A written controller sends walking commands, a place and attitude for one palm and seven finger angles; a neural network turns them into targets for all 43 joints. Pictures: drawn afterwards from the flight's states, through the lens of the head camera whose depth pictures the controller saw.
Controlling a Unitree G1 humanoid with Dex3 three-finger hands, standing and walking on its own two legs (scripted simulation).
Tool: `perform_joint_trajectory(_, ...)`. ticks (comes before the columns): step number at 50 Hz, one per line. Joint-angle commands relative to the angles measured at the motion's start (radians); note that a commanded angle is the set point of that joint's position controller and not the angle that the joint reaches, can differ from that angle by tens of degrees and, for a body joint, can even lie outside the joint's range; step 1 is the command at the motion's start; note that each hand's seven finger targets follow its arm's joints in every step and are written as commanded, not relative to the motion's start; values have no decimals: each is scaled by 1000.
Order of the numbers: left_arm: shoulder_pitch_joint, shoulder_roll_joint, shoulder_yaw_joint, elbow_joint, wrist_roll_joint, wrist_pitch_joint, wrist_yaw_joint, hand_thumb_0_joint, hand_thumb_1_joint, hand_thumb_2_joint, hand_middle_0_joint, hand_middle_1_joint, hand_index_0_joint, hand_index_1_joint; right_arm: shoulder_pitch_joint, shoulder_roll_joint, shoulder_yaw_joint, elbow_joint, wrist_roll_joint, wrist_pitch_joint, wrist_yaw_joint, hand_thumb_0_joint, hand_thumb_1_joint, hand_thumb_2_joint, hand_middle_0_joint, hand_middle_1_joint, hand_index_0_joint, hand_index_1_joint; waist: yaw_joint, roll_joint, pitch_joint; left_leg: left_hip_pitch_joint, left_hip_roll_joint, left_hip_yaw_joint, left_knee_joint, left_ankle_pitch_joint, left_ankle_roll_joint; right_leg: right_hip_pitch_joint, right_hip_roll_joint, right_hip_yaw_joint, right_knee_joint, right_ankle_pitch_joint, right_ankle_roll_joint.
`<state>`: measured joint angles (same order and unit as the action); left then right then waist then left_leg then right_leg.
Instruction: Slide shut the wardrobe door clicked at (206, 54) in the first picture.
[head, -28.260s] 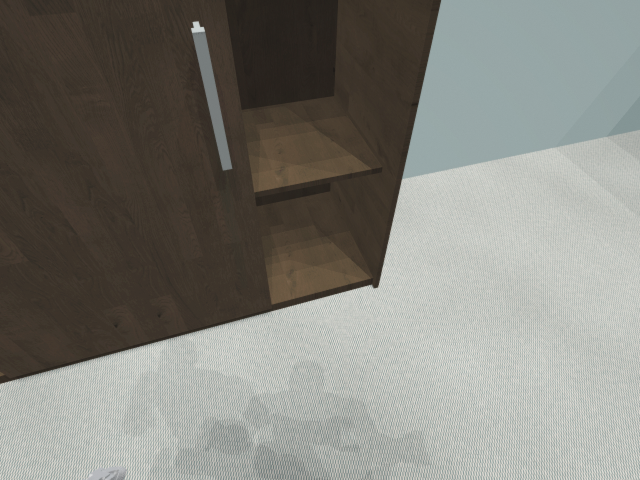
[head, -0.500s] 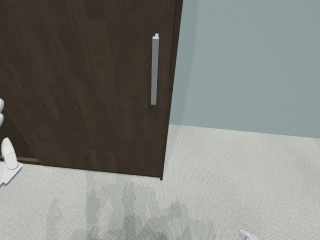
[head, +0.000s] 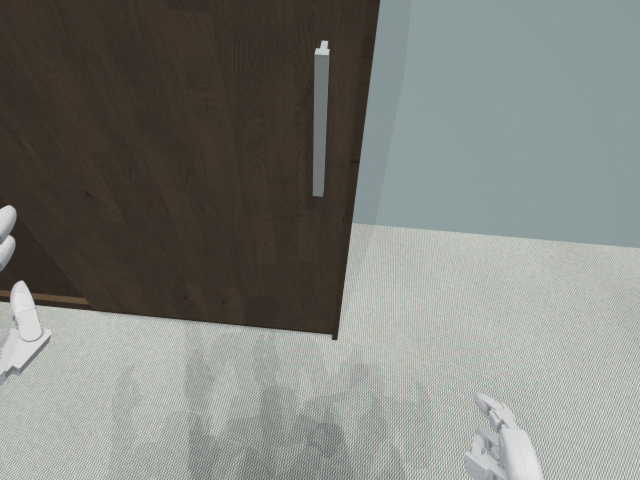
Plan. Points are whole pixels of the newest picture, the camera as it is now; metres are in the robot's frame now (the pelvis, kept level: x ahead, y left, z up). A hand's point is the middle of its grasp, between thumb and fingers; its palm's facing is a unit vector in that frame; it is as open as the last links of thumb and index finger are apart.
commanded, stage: stop stepping back and stand still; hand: left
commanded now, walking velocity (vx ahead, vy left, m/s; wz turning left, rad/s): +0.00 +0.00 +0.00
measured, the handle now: (321, 127) +0.65 +0.05 +0.09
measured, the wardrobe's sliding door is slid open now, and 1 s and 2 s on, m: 0.00 0.00 0.00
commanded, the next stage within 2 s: let the arm hang, fingers relaxed in 0.14 s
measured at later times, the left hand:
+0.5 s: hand out of the picture +0.07 +0.20 -0.16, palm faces -0.02 -0.97 -0.22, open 7.4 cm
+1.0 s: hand out of the picture -0.04 +0.21 -0.17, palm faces +0.05 -0.97 -0.24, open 7.3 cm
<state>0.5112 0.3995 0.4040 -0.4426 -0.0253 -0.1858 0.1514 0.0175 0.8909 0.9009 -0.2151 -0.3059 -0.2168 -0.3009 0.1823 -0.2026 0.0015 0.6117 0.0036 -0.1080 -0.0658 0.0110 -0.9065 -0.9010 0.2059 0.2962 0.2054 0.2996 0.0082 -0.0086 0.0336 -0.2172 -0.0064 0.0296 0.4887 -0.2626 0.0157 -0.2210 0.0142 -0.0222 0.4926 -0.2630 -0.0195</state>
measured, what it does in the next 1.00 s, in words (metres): stands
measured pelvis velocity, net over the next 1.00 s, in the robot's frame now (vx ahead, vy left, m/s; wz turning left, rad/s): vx -0.02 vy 0.02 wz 0.03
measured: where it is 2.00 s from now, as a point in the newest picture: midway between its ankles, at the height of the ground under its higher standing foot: outside the picture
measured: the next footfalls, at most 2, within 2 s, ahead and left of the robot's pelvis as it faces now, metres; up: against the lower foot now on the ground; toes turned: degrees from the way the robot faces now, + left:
none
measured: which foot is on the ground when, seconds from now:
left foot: down 0.00-1.00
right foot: down 0.00-1.00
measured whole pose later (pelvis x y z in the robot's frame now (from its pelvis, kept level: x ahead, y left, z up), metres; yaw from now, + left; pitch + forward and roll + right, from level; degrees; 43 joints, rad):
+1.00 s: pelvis -0.02 +0.02 +0.00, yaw +2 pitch -1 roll +0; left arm 0.27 0.19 0.02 1.15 0.01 0.01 0.02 0.01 0.91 0.90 -0.20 -0.30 -0.20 -0.30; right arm 0.28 -0.14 0.00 1.10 -0.02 0.01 -0.02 0.00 -0.91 -0.90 0.20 0.30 0.20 0.30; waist 0.00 0.02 0.04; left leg -0.23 -0.03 0.01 0.43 -0.19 0.04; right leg -0.21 -0.01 -0.04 0.41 -0.19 0.00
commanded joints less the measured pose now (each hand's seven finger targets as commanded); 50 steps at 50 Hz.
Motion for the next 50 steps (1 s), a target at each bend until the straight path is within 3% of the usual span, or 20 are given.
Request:
perform_joint_trajectory(1,8,174,119,-248,-9,-71,17,0,900,900,-200,-300,-200,-300,-68,-127,-48,-162,3,-41,-9,0,-900,-900,200,300,200,300,-1,68,-164,24,107,-86,-63,383,3,107,-75,77,-41,361,4)
perform_joint_trajectory(7,22,183,138,-231,-18,-72,20,0,900,900,-200,-300,-200,-300,-74,-130,-49,-168,1,-32,-17,0,-900,-900,200,300,200,300,-2,89,-144,2,99,-86,-97,272,0,90,-76,88,-78,282,1)
perform_joint_trajectory(11,10,171,123,-196,-18,-68,19,0,900,900,-200,-300,-200,-300,-73,-129,-46,-166,0,-31,-22,0,-900,-900,200,300,200,300,-1,64,-126,-13,98,-91,-116,202,5,78,-71,89,-104,224,8)
perform_joint_trajectory(12,-50,4,-333,559,41,50,-121,0,900,900,-200,-300,-200,-300,-113,-252,-80,76,19,-100,72,0,-900,-900,200,300,200,300,-66,55,-80,-2,116,-84,59,360,5,-72,-122,19,31,314,-5)
perform_joint_trajectory(13,-90,9,-278,580,48,139,-151,0,900,900,-200,-300,-200,-300,-49,-271,-86,78,16,-25,78,0,-900,-900,200,300,200,300,-37,34,-118,-40,135,-101,26,330,9,-72,-143,60,4,207,-9)
perform_joint_trajectory(14,-109,-8,-277,628,55,159,-152,0,900,900,-200,-300,-200,-300,-24,-229,-77,84,7,7,76,0,-900,-900,200,300,200,300,-28,-21,-134,-65,136,-121,32,251,26,-70,-129,41,14,141,-13)
perform_joint_trajectory(16,-173,-8,-299,734,56,170,-153,0,900,900,-200,-300,-200,-300,-24,-222,-58,87,-13,39,73,0,-900,-900,200,300,200,300,-23,-113,-90,-126,120,-155,19,136,49,-76,-120,54,4,61,-22)
perform_joint_trajectory(18,-235,6,-316,855,58,177,-152,0,900,900,-200,-300,-200,-300,-21,-217,-50,111,-24,65,72,0,-900,-900,200,300,200,300,-22,-163,-64,-128,86,-149,19,100,46,-81,-137,93,-37,29,-44)
perform_joint_trajectory(20,-292,5,-335,989,54,188,-147,0,900,900,-200,-300,-200,-300,-21,-202,-41,152,-33,89,69,0,-900,-900,200,300,200,300,-28,-126,-25,-103,63,-138,5,68,40,-109,-145,115,-80,-18,-57)
perform_joint_trajectory(23,-303,-18,-359,1163,46,198,-141,0,900,900,-200,-300,-200,-300,-18,-173,-19,215,-39,106,65,0,-900,-900,200,300,200,300,-14,48,6,-126,82,-163,-102,6,41,-62,-103,99,-94,-83,-34)
perform_joint_trajectory(25,-282,-27,-365,1262,42,193,-140,0,900,900,-200,-300,-200,-300,1,-156,-13,259,-35,108,59,0,-900,-900,200,300,200,300,-7,99,-13,-135,78,-159,-136,-46,37,-5,-99,104,-111,-69,-32)
perform_joint_trajectory(27,-256,-34,-365,1338,40,185,-139,0,900,900,-200,-300,-200,-300,32,-144,-11,299,-30,105,51,0,-900,-900,200,300,200,300,-5,92,-43,-103,76,-147,-130,-9,32,28,-101,102,-128,-27,-35)
perform_joint_trajectory(29,-234,-65,-358,1397,37,183,-135,0,900,900,-200,-300,-200,-300,62,-117,-14,337,-32,106,44,0,-900,-900,200,300,200,300,-7,162,-71,-81,78,-139,-132,-21,33,47,-108,91,-143,-16,-40)
perform_joint_trajectory(33,-219,-90,-368,1478,34,182,-133,0,900,900,-200,-300,-200,-300,125,-99,-18,394,-27,112,35,0,-900,-900,200,300,200,300,-14,78,-33,-72,91,-146,-148,-20,34,32,-103,71,-163,-12,-38)
perform_joint_trajectory(37,-196,-99,-372,1526,35,184,-129,0,900,900,-200,-300,-200,-300,164,-92,-23,427,-25,116,31,0,-900,-900,200,300,200,300,-13,40,21,-80,94,-150,-164,-47,39,3,-96,64,-173,-40,-36)
perform_joint_trajectory(40,-189,-105,-371,1546,34,182,-126,0,900,900,-200,-300,-200,-300,182,-84,-26,444,-25,114,30,0,-900,-900,200,300,200,300,-14,17,13,-70,94,-145,-167,-40,41,7,-100,61,-170,-36,-33)
perform_joint_trajectory(50,-223,-99,-363,1552,39,177,-122,0,900,900,-200,-300,-200,-300,138,-93,-30,458,-27,102,30,0,-900,-900,200,300,200,300,-10,17,35,-60,103,-156,-198,6,42,16,-100,59,-150,22,-25)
